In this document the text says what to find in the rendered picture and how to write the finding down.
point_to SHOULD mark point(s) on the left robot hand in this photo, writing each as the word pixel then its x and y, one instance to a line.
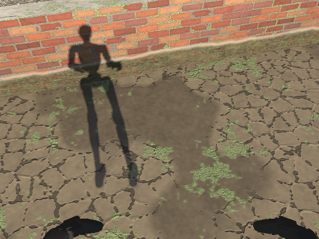
pixel 74 227

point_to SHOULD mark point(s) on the right robot hand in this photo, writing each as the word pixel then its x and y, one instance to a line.
pixel 284 227

